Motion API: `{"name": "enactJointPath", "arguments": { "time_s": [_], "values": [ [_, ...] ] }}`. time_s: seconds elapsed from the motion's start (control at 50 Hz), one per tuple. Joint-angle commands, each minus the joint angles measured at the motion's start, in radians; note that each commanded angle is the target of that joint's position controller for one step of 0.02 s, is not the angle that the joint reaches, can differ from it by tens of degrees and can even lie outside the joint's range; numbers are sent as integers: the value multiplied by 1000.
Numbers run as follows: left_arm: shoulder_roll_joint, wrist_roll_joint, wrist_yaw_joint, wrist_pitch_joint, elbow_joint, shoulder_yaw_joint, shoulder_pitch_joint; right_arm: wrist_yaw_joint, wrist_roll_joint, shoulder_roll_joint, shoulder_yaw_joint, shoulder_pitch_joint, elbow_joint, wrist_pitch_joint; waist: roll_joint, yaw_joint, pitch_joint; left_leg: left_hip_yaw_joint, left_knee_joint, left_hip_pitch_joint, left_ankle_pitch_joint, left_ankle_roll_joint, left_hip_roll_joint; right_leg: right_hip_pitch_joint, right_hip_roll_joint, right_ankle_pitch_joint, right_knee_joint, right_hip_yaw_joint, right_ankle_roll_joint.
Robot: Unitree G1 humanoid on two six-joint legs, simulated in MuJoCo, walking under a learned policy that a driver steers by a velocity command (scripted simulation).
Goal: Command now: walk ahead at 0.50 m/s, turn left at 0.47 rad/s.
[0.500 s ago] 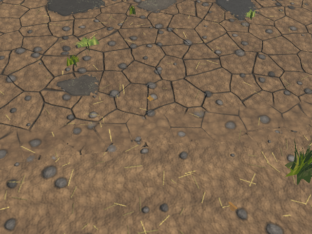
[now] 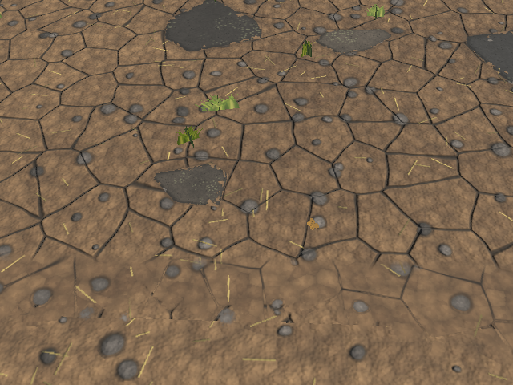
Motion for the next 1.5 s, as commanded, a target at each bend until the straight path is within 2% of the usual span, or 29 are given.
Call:
{"name": "enactJointPath", "arguments": {
  "time_s": [0.02, 0.1, 0.16, 0.18, 0.22, 0.24, 0.26, 0.28, 0.3, 0.32, 0.34, 0.36, 0.38, 0.4, 0.42, 0.48, 0.52, 0.58, 0.66, 0.7, 0.72, 0.74, 0.76, 0.78, 0.8, 0.82, 0.88, 1.06, 1.5],
  "values": [
    [133, 4, 16, -18, -55, 28, -66, 6, -9, -25, -10, 24, -55, 5, -112, -39, 9, -52, -89, -58, 157, -11, 42, 3, -284, 178, -206, 124, -138],
    [163, -6, 31, -7, -45, 36, -30, 36, -14, -4, 5, -115, -102, -5, -89, 6, 44, 32, -311, -21, 295, -6, 22, 40, -268, 203, -212, 10, -114],
    [188, -20, 33, 11, -27, 46, 23, 54, -13, -5, 12, -201, -148, -3, -81, 35, 73, 65, -400, -51, 251, 13, 10, 153, -302, 234, -178, -21, -107],
    [196, -25, 34, 21, -27, 48, 18, 59, -16, -11, 10, -215, -164, -2, -85, 30, 86, 80, -428, -52, 215, 21, -1, 183, -308, 330, -138, -36, -97],
    [225, -37, 42, 41, -37, 57, -5, 67, -24, -41, -4, -182, -181, 0, -118, -5, 44, 141, -449, 39, 119, 46, -62, 223, -311, 687, -3, -62, -72],
    [238, -45, 46, 51, -44, 61, -20, 69, -24, -66, -17, -113, -173, -1, -139, -44, -5, 170, -458, 129, 83, 64, -105, 230, -302, 846, 106, -67, -55],
    [241, -52, 48, 59, -53, 60, -43, 68, -19, -107, -40, 18, -143, -4, -129, -115, -74, 183, -531, 292, 143, 90, -150, 205, -270, 875, 280, -81, -26],
    [222, -45, 45, 56, -55, 53, -23, 48, -20, -176, -71, 137, -115, -2, -71, -170, -147, 124, -609, 525, 340, 126, -152, 74, -218, 681, 521, -93, 36],
    [84, 25, 35, 43, -90, 14, 36, 24, -25, -288, -87, 142, -111, 7, 213, -73, -219, -188, -511, 809, 843, 211, 83, -262, -95, -292, 866, -73, 98],
    [94, 2, 21, 18, -107, -1, 113, 34, -43, -293, -75, 111, -172, -2, 220, -50, -464, -640, -620, 1011, 779, 443, 294, -466, 37, -571, 1135, 145, 127],
    [171, -43, 16, 6, -107, 18, 5, 41, -45, -221, -54, 110, -190, -4, 32, -114, -455, -531, -667, 964, 774, 390, 255, -498, -20, -493, 1158, 244, 105],
    [160, -55, 19, 3, -123, 14, -49, 39, -32, -169, -41, 56, -186, -10, 8, -97, -330, -389, -668, 848, 725, 339, 212, -541, -60, -396, 1089, 226, 85],
    [155, -37, 32, 12, -101, 15, -57, 35, -20, -129, -29, 0, -189, -14, -60, -66, -230, -302, -686, 702, 687, 292, 168, -519, -105, -327, 1016, 217, 87],
    [170, -23, 42, 27, -99, 22, -59, 29, -22, -102, -20, -40, -193, -13, -46, -38, -191, -257, -713, 581, 672, 276, 144, -460, -126, -289, 962, 222, 86],
    [177, -22, 44, 46, -97, 28, -44, 27, -38, -100, -15, -58, -196, -12, -25, -14, -177, -230, -739, 491, 674, 267, 131, -387, -133, -270, 939, 225, 82],
    [140, -17, 55, 73, -90, 23, -17, 22, -51, -115, -16, -65, -185, -23, -4, 13, -174, -157, -770, 407, 731, 266, 108, -328, -119, -222, 822, 214, 89],
    [127, -12, 58, 81, -90, 19, -37, 12, -49, -112, -13, -71, -176, -18, 8, 12, -177, -126, -777, 411, 683, 250, 93, -330, -119, -162, 718, 215, 99],
    [119, -15, 56, 92, -91, 13, -84, 1, -49, -102, -4, -92, -168, -4, 35, -2, -163, -102, -803, 397, 467, 215, 64, -286, -119, -70, 559, 215, 107],
    [126, -20, 50, 96, -91, 12, -133, 2, -57, -84, 9, -84, -143, 8, 59, -29, -114, -126, -816, 385, 241, 199, 59, -212, -101, -63, 385, 204, 105],
    [119, -16, 44, 88, -83, 10, -123, 4, -51, -65, 20, -85, -130, 14, 56, -16, -103, -138, -775, 395, 198, 179, 53, -150, -85, -59, 261, 187, 91],
    [110, -8, 39, 82, -73, 6, -102, 5, -43, -52, 27, -85, -122, 16, 42, 6, -98, -130, -747, 384, 169, 147, 32, -82, -77, 37, 136, 176, 77],
    [131, 5, 35, 76, -67, 7, -92, 6, -45, -37, 34, -50, -112, 13, 11, 1, -102, -127, -722, 368, 137, 103, 2, -12, -110, 166, 87, 216, 61],
    [185, 11, 36, 74, -69, 14, -85, 7, -60, -31, 36, -10, -108, 8, -67, -35, -115, -88, -662, 338, 68, 62, -55, 44, -186, 342, 105, 280, 31],
    [216, 0, 35, 78, -59, 22, -122, 10, -55, -27, 31, 46, -100, 4, -189, -94, -111, -28, -663, 330, -6, 34, -119, 18, -203, 296, 136, 288, -13],
    [156, -7, 28, 79, -54, 15, -134, 8, -57, -36, 33, -6, -97, 7, -192, -60, -107, -8, -655, 400, 11, 19, -123, -61, -175, 122, 109, 279, -12],
    [129, -4, 24, 77, -50, 7, -137, 6, -50, -55, 26, -56, -105, 14, -166, -39, -85, -8, -645, 417, 40, 20, -118, -94, -148, 53, 98, 260, 10],
    [131, -4, 24, 63, -27, 3, -127, 0, -47, -51, 24, -71, -99, 38, -125, -28, -70, -34, -649, 425, 133, 39, -95, -84, -114, 85, 116, 223, 39],
    [125, -12, 37, 76, 32, -4, -120, -5, -39, -42, 20, -65, -34, 33, -52, -12, -64, -33, -649, 445, 222, 29, -89, -26, -91, 150, 142, 203, 32],
    [107, -10, 48, 93, 131, -15, -101, -15, -36, -47, 36, -56, 110, 26, -44, -15, -10, -27, -700, 437, 118, 20, -83, -23, -57, 55, 101, 180, 42]
  ]
}}
Keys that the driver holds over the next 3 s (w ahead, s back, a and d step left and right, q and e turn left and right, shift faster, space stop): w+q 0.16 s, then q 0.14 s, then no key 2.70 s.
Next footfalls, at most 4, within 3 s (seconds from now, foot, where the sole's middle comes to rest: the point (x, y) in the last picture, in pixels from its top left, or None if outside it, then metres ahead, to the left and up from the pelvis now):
0.28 left None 0.31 0.16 -0.78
0.74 right None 0.39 -0.06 -0.78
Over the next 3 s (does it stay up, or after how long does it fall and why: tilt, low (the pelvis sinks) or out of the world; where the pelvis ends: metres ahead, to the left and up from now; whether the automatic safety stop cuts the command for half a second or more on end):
stays up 0.31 0.05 -0.01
